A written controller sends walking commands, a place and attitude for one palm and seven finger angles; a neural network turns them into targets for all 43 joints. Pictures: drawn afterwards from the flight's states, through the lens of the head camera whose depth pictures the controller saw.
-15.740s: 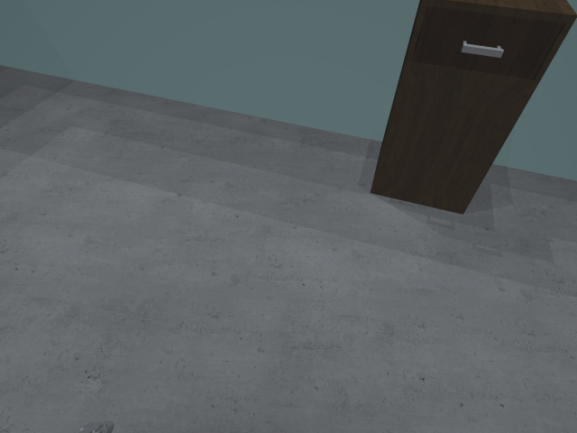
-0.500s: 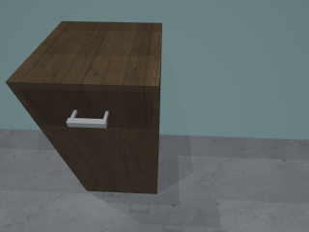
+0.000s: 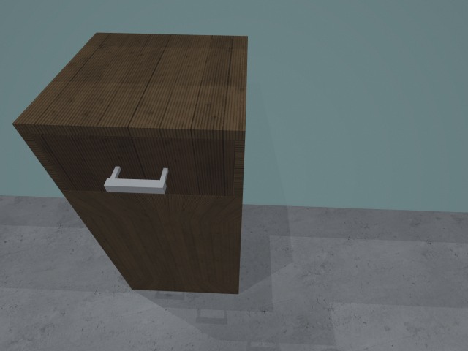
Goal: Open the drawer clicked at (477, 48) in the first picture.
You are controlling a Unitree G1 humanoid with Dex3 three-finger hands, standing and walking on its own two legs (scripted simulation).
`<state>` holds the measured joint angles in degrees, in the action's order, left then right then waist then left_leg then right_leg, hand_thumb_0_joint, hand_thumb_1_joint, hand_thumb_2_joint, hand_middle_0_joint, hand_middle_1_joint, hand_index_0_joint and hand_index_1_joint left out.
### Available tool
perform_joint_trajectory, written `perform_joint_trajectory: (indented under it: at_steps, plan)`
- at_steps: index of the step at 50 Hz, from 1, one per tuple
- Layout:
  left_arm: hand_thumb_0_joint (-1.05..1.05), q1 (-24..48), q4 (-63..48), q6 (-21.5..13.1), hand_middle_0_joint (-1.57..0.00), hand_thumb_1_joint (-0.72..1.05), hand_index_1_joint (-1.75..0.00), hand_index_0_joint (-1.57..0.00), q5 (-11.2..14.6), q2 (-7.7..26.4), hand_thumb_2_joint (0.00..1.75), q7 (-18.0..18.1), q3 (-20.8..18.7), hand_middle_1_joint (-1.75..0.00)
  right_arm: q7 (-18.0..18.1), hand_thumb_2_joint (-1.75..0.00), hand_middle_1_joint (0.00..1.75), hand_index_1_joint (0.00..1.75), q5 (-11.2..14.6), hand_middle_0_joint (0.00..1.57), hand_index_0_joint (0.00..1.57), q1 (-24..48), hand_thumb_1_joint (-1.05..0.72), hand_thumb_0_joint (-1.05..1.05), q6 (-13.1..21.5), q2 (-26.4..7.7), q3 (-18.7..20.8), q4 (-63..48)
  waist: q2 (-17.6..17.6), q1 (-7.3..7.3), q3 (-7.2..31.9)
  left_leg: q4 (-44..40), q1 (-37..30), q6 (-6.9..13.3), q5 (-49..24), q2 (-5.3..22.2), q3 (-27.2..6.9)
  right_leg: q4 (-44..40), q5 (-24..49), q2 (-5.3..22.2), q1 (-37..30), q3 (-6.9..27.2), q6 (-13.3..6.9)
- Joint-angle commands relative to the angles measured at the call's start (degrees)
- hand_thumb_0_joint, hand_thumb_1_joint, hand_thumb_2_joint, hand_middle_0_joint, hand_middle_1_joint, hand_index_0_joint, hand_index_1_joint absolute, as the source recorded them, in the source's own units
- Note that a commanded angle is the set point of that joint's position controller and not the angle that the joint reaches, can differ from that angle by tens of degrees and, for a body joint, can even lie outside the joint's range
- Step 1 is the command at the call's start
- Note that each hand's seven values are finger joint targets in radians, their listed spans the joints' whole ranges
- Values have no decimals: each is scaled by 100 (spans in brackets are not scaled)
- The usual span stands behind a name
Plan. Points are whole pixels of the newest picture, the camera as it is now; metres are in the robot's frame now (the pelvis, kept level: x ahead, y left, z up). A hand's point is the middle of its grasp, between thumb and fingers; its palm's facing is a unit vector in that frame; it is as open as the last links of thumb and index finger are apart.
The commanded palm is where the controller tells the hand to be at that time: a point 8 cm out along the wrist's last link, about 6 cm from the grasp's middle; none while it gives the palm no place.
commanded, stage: look again from close up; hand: left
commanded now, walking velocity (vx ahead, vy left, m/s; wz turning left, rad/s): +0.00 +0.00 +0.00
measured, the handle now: (138, 178) +0.45 +0.24 +0.01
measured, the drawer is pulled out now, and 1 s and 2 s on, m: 0.00 0.00 0.00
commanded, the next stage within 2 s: raise the hand with hooked fingers in 0.20 s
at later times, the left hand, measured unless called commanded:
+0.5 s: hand (105, 350) +0.14 +0.22 -0.06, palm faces -0.12 -0.62 -0.77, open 7.5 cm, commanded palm +0.10 +0.23 -0.04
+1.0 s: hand (95, 320) +0.17 +0.23 +0.00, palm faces +0.06 -0.11 -0.99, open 10.2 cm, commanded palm +0.14 +0.23 +0.05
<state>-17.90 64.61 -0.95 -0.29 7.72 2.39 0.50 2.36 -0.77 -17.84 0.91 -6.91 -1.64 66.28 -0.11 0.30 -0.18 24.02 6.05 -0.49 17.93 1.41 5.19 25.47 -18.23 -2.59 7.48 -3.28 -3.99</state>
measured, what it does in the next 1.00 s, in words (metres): shifts its weight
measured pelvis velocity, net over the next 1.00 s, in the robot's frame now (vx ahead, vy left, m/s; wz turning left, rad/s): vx -0.08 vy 0.00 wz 0.03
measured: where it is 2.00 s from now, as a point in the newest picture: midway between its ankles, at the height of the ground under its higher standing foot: outside the picture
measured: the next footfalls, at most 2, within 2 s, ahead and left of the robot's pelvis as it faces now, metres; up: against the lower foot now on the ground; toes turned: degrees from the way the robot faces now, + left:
none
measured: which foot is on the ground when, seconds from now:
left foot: down 0.00-1.00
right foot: down 0.00-1.00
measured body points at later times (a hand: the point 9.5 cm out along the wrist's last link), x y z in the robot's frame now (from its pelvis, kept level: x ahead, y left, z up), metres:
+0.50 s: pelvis -0.03 +0.01 -0.01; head -0.01 -0.02 +0.44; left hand +0.14 +0.25 -0.02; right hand +0.08 -0.25 -0.14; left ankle -0.06 +0.12 -0.74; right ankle -0.05 -0.07 -0.74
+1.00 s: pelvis -0.08 +0.00 -0.02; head -0.07 -0.03 +0.42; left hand +0.16 +0.23 +0.05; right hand +0.16 -0.17 -0.12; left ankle -0.06 +0.12 -0.74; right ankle -0.05 -0.07 -0.74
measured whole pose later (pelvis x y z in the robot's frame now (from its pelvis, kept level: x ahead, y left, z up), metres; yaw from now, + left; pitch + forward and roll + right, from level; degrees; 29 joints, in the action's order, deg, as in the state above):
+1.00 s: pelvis -0.08 +0.00 -0.02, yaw +2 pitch +4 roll +1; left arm -7.0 7.2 3.2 -58.2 19.3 19.0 7.9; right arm 0.2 -2.3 -3.9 -6.5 -9.5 -2.6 33.0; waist -3.0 -5.0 3.5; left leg 40.2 25.3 0.3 18.5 0.1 2.7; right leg 41.8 -19.5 -0.5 26.2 -5.0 -4.2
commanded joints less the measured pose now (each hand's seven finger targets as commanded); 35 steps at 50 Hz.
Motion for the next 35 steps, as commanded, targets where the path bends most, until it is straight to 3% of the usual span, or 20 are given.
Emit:
perform_joint_trajectory:
  at_steps: [1,12,14,15,16,17,18,19,20,21,22,23,24,26,27,28,30,32,33,35]
  plan:
    - [0,-488,-131,-91,-20,90,-30,-20,-24,549,90,29,-79,-30,41,-90,30,30,0,20,20,-417,-90,0,57,-480,90,-69,96,-48,-392,-278,285,228,-1294,517,-463,-365,2282,883,101,785,73]
    - [0,-482,-118,-96,-20,90,-30,-20,-24,528,90,24,-84,-30,49,-90,30,30,-1,20,20,-440,-90,0,76,-482,97,-47,52,-33,-319,-312,237,240,-1428,526,-504,-343,2268,881,110,787,57]
    - [0,-474,-123,-91,-20,90,-30,-20,-26,522,90,26,-82,-30,51,-90,30,30,0,20,20,-452,-90,0,86,-477,100,-40,-85,-33,-269,-311,175,249,-1586,541,-499,-305,2251,858,120,756,55]
    - [0,-897,74,-223,-20,90,-30,-20,-98,745,90,257,-142,-30,-20,-90,30,30,82,20,20,318,-90,0,109,-716,202,-512,350,-282,-728,1267,1065,42,-1495,469,-126,-313,5450,1296,291,1134,587]
    - [0,3449,-8522,-1219,-20,88,-32,-20,-670,2196,89,136,478,-32,252,-90,30,30,382,20,20,301,-90,0,1019,-1653,178,-2607,-1230,227,2017,185,-504,367,-2389,-65,-226,225,4535,764,-117,1494,99]
    - [0,1427,-7123,-760,-20,85,-33,-20,-844,2089,88,635,-20,-33,478,-90,30,30,290,20,20,637,-90,0,1488,-1305,298,-2289,-2391,-107,2320,164,-909,357,-3868,26,-413,594,2787,471,44,964,-10]
    - [0,130,-6660,84,-21,83,-34,-21,-821,1367,87,965,352,-34,475,-90,30,30,495,20,20,663,-90,0,1646,-1091,369,-2344,-1663,-71,1469,119,-532,177,-4230,238,-667,676,1278,336,728,506,69]
    - [0,-184,-6343,296,-21,81,-36,-21,-1140,626,86,988,734,-36,456,-90,30,30,458,20,20,533,-90,0,1684,-1094,409,-2192,-773,80,950,362,-214,318,-4017,250,-546,614,1422,280,1035,304,178]
    - [0,21,-6860,262,-21,78,-37,-21,-1536,707,85,1051,916,-37,362,-90,30,30,371,20,20,822,-90,0,1735,-1283,435,-2601,-184,59,547,590,177,364,-3456,104,-681,555,1854,299,1328,385,161]
    - [0,66,-7004,200,-21,76,-39,-21,-2178,1080,84,1202,792,-39,297,-90,30,30,186,20,20,748,-90,0,1676,-1498,457,-2662,170,201,966,860,292,381,-3138,8,-661,648,2062,298,1540,434,157]
    - [0,-57,-6892,220,-21,74,-40,-21,-2763,928,83,1366,999,-40,218,-90,30,30,33,20,20,750,-90,0,1533,-1455,459,-2879,683,219,885,1013,651,359,-2698,-72,-699,753,1939,259,1825,393,154]
    - [0,-134,-6808,216,-21,71,-42,-21,-3347,868,82,1552,1053,-42,127,-90,30,30,-33,20,20,801,-90,0,1370,-1457,498,-3106,608,164,1047,1137,901,303,-2468,-178,-686,881,1727,235,1866,458,145]
    - [0,-845,-6461,251,-22,69,-43,-22,-4034,893,81,1728,937,-43,21,-90,30,30,-138,20,20,877,-90,0,1145,-1425,552,-3328,854,-107,1249,1224,1142,237,-2134,-258,-598,950,1389,177,1839,416,119]
    - [0,-1773,-5816,231,-22,64,-47,-22,-4984,682,79,1952,957,-47,-253,-90,30,30,-226,20,20,1271,-90,0,638,-1436,616,-3617,1498,-440,598,1204,2106,154,-1203,-315,-481,932,951,177,1961,626,29]
    - [0,-2081,-5811,159,-22,62,-48,-22,-5290,648,78,1989,942,-48,-388,-90,30,30,-235,20,20,1444,-90,0,393,-1419,614,-3812,1602,-589,519,1234,2407,135,-906,-344,-378,927,955,223,1849,719,12]
    - [0,-2061,-5956,9,-22,60,-50,-22,-5535,935,77,2028,628,-50,-516,-90,30,30,-166,20,20,1565,-90,0,203,-1389,602,-3936,1451,-753,676,1274,2587,99,-912,-376,-332,1081,1245,255,1640,875,-38]
    - [0,-1469,-6593,-177,-22,55,-53,-22,-5967,1393,75,2188,298,-53,-629,-90,30,30,-107,20,20,1907,-90,0,-78,-1337,519,-4267,946,-870,1041,1372,2706,115,-759,-449,-282,1292,986,299,1575,978,-54]
    - [0,-801,-6995,-157,-23,50,-55,-23,-6324,1686,73,2441,83,-55,-647,-90,30,30,-116,20,20,2041,-90,0,-287,-1257,481,-4504,264,-852,1224,1465,2455,131,-589,-494,-243,1294,502,252,1806,1050,-77]
    - [0,-315,-7181,-122,-23,48,-57,-23,-6459,1928,72,2611,-154,-57,-617,-90,30,30,-119,20,20,2022,-90,0,-387,-1222,487,-4499,176,-826,1343,1521,2371,136,-513,-512,-296,1288,272,215,1873,1102,-84]
    - [0,561,-7369,48,-23,43,-60,-23,-6654,1822,70,2876,13,-60,-557,-90,30,30,-169,20,20,2056,-90,0,-496,-1153,472,-4583,-256,-641,1529,1653,1992,176,-413,-509,-353,1210,-33,184,2221,1229,-100]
